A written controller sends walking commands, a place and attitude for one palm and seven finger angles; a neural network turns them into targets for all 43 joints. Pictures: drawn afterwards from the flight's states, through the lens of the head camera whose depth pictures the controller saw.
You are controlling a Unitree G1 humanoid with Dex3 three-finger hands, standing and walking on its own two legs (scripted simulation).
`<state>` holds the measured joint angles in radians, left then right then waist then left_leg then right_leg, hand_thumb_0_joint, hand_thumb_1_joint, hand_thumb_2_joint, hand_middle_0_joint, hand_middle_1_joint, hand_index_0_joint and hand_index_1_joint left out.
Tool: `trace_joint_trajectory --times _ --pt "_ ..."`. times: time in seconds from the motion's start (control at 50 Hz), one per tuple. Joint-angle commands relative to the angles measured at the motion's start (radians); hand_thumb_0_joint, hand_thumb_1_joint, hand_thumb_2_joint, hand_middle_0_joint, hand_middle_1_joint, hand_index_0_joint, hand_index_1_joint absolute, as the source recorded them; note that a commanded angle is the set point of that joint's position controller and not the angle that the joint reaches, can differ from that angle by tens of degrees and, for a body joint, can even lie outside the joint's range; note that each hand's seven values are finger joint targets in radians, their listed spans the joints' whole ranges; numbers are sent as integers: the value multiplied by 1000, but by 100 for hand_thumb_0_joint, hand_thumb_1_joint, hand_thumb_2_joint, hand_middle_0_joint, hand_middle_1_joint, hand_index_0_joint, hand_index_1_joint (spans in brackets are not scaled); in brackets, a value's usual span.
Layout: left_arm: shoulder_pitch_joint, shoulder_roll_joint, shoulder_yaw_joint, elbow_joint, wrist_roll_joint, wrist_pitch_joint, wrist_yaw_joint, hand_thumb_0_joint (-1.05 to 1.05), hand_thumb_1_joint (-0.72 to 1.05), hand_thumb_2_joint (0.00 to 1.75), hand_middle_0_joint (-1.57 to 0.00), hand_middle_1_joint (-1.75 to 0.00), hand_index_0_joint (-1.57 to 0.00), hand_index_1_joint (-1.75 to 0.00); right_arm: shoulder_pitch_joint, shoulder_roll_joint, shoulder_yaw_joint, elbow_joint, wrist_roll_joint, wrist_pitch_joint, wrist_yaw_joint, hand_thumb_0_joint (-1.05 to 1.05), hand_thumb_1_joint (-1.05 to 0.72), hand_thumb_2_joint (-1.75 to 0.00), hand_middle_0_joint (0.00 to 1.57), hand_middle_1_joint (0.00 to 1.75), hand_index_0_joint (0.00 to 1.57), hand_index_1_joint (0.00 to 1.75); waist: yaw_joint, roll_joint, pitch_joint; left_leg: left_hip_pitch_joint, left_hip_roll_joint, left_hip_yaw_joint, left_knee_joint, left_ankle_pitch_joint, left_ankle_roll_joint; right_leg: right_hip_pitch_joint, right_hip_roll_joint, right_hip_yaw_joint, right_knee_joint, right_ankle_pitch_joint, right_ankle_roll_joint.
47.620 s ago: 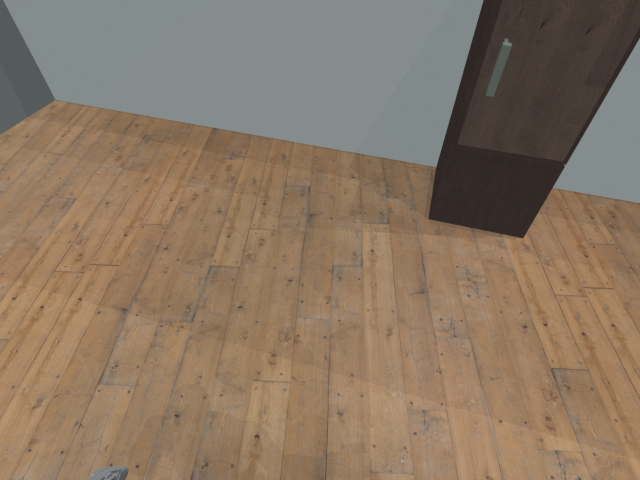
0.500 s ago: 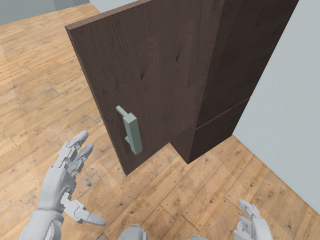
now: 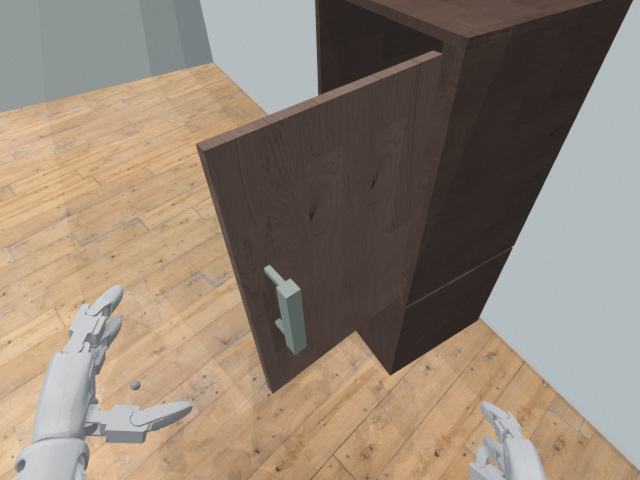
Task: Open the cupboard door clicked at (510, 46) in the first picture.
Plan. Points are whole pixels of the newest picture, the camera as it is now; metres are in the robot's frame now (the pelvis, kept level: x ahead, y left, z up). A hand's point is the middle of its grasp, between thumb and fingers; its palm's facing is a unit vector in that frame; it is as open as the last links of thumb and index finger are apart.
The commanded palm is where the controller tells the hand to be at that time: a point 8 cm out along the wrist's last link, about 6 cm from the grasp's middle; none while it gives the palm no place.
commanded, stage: draw the hand back to the body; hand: left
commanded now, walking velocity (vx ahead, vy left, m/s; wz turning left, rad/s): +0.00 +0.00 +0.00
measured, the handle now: (284, 310) +0.37 +0.10 -0.02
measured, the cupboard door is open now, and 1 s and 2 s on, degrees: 98 98 98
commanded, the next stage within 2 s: step back with the hand held close in 0.80 s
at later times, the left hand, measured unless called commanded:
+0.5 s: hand (55, 320) +0.21 +0.26 +0.18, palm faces +0.46 -0.79 -0.41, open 8.3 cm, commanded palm +0.16 +0.30 +0.19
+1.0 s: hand (66, 326) +0.21 +0.25 +0.18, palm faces +0.42 -0.80 -0.43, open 7.4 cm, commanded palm +0.15 +0.29 +0.20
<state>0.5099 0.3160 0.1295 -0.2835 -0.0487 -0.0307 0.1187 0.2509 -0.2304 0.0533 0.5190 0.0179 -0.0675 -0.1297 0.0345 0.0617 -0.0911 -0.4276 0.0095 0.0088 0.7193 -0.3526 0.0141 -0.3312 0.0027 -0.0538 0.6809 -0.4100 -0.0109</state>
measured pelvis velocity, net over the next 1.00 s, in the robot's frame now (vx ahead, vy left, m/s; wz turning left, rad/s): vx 0.00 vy -0.01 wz -0.02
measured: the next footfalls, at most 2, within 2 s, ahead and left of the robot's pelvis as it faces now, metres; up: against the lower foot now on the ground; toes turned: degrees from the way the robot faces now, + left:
none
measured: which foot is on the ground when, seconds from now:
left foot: down 0.00-1.00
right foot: down 0.00-1.00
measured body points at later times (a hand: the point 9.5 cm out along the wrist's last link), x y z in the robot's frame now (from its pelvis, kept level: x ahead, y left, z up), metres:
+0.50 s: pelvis +0.01 +0.00 +0.02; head -0.01 -0.03 +0.47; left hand +0.18 +0.30 +0.20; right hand +0.20 -0.23 -0.06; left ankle +0.01 +0.11 -0.72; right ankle -0.03 -0.11 -0.72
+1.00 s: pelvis +0.00 -0.01 +0.03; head -0.01 -0.03 +0.48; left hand +0.18 +0.29 +0.21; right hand +0.18 -0.24 -0.06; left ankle +0.01 +0.11 -0.72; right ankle -0.03 -0.11 -0.72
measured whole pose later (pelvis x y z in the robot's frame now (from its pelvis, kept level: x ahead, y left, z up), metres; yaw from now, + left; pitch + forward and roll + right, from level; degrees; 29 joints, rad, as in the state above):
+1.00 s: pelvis +0.00 -0.01 +0.03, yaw -1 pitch -3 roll -1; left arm 0.47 0.35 0.35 -0.37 -0.05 -0.11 0.11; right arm 0.19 -0.23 0.02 0.64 -0.01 -0.08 -0.09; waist 0.04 0.07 0.01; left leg -0.15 0.03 0.03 0.42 -0.22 0.00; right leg -0.05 0.03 -0.03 0.35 -0.25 -0.02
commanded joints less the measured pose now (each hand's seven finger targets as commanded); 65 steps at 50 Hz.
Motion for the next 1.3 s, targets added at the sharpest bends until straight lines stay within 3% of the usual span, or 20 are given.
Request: trace_joint_trajectory --times 0.0,0.06,0.2,0.4,0.46,0.48,0.56,0.66,0.74,0.8,0.86,0.88,0.9,0.92,0.94,0.96,1.0,1.06,1.14,1.28 --pt "-113 148 126 -243 11 -66 36 0 20 60 -18 -30 -18 -30 -122 -100 -35 -136 -3 -71 -6 0 -90 -90 20 30 20 30 -2 1 -43 209 7 -19 -181 218 12 22 -5 11 -182 253 -4" --pt "-89 159 158 -229 9 -64 33 0 31 64 -18 -30 -18 -30 -141 -103 -38 -117 -5 -78 3 0 -90 -90 20 30 20 30 10 -27 -26 245 11 -15 -220 270 10 77 -2 9 -223 301 -3" --pt "-98 183 236 -261 1 -72 22 0 55 75 -19 -30 -19 -30 -160 -97 -46 -87 -12 -77 22 0 -90 -90 20 30 20 30 21 -8 -6 317 16 2 -280 393 5 170 -3 10 -274 404 -1" --pt "-165 236 340 -292 -12 -94 19 0 90 90 -20 -30 -20 -30 -179 -98 -60 -58 -17 -74 34 0 -90 -90 20 30 20 30 30 7 5 368 13 18 -319 411 6 222 -2 17 -330 443 2" --pt "-123 179 296 -208 -15 -84 6 0 90 90 -20 -30 -20 -30 -182 -103 -67 -52 -16 -66 39 0 -90 -90 20 30 20 30 26 -43 48 365 14 25 -328 391 9 212 0 16 -349 433 5" --pt "-137 167 278 -216 -16 -84 2 0 90 90 -20 -30 -20 -30 -184 -104 -68 -54 -14 -62 41 0 -90 -90 20 30 20 30 21 -24 58 369 16 26 -332 377 9 202 0 20 -352 417 7" --pt "-176 221 316 -247 -11 -94 8 0 90 90 -20 -30 -20 -30 -191 -106 -69 -51 -20 -66 37 0 -90 -90 20 30 20 30 30 -19 33 378 9 25 -338 355 10 220 0 23 -364 401 5" --pt "-179 238 333 -278 -10 -108 12 0 90 90 -20 -30 -20 -30 -195 -100 -68 -44 -21 -80 32 0 -90 -90 20 30 20 30 33 10 26 383 4 28 -340 341 9 230 -1 29 -378 392 3" --pt "-176 214 315 -269 -12 -111 8 0 90 90 -20 -30 -20 -30 -196 -96 -70 -38 -20 -86 32 0 -90 -90 20 30 20 30 27 24 51 393 7 31 -345 329 8 207 2 31 -387 377 6" --pt "-164 215 320 -243 -15 -114 7 0 90 90 -20 -30 -20 -30 -196 -98 -73 -36 -21 -91 32 0 -90 -90 20 30 20 30 29 -26 56 390 9 32 -351 309 11 206 3 33 -397 358 9" --pt "-159 213 318 -240 -14 -116 5 0 90 90 -20 -30 -20 -30 -195 -99 -74 -31 -22 -93 34 0 -90 -90 20 30 20 30 31 -3 47 392 6 33 -350 328 10 222 2 36 -397 379 6" --pt "-153 205 312 -230 -15 -115 4 0 90 90 -20 -30 -20 -30 -195 -99 -74 -33 -23 -93 35 0 -90 -90 20 30 20 30 29 -29 61 386 8 32 -354 322 10 215 3 32 -397 373 10" --pt "-203 244 330 -384 -15 -135 6 0 90 90 -20 -30 -20 -30 -209 -97 -74 -52 -21 -103 36 0 -90 -90 20 30 20 30 38 22 7 410 4 31 -345 336 13 232 -1 41 -395 393 9" --pt "-236 352 442 -398 -8 -170 13 0 90 90 -20 -30 -20 -30 -196 -119 -70 -76 -16 -78 34 0 -90 -90 20 30 20 30 -16 -23 100 341 17 22 -296 287 25 107 -42 112 -441 449 11" --pt "-122 283 399 -297 -5 -168 4 0 90 90 -20 -30 -20 -30 -194 -113 -77 -56 -22 -58 33 0 -90 -90 20 30 20 30 -18 -67 84 329 16 10 -277 275 23 111 -61 113 -435 473 10" --pt "-103 279 396 -306 -3 -174 2 0 90 90 -20 -30 -20 -30 -198 -116 -82 -65 -23 -45 35 0 -90 -90 20 30 20 30 -14 -68 76 315 13 10 -274 289 20 119 -67 108 -424 514 9" --pt "-38 238 365 -286 -2 -177 -1 0 90 90 -20 -30 -20 -30 -185 -118 -88 -70 -21 -26 35 0 -90 -90 20 30 20 30 -23 -26 23 331 27 20 -281 350 15 132 -67 95 -385 553 12" --pt "-8 247 371 -291 -5 -178 5 0 90 90 -20 -30 -20 -30 -183 -123 -95 -83 -16 -5 29 0 -90 -90 20 30 20 30 -23 -2 -40 348 43 19 -289 480 13 162 -55 72 -341 616 21" --pt "18 283 404 -320 -9 -173 14 0 90 90 -20 -30 -20 -30 -184 -119 -100 -108 -10 22 24 0 -90 -90 20 30 20 30 -24 -57 -79 343 53 21 -287 533 12 172 -43 63 -309 645 27" --pt "44 291 407 -365 -9 -173 31 0 90 90 -20 -30 -20 -30 -185 -117 -101 -129 -7 33 22 0 -90 -90 20 30 20 30 -24 -15 -52 239 57 9 -313 390 12 167 -32 74 -297 516 27"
